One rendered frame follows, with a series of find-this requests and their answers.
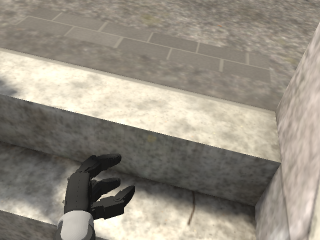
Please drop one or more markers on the left robot forearm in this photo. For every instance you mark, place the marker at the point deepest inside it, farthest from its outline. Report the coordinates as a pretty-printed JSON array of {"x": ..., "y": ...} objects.
[{"x": 75, "y": 225}]

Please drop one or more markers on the robot left hand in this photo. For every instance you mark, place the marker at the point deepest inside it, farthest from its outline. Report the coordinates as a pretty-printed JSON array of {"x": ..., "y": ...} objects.
[{"x": 82, "y": 192}]

